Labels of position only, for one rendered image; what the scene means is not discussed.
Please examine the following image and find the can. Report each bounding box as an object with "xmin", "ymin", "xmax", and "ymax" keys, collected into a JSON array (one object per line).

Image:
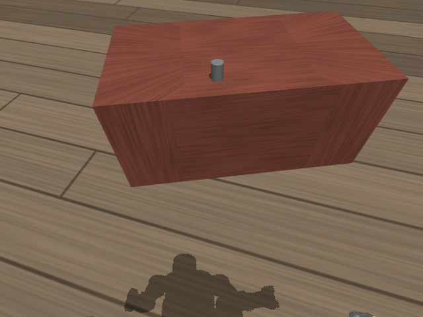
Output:
[{"xmin": 211, "ymin": 59, "xmax": 224, "ymax": 83}]

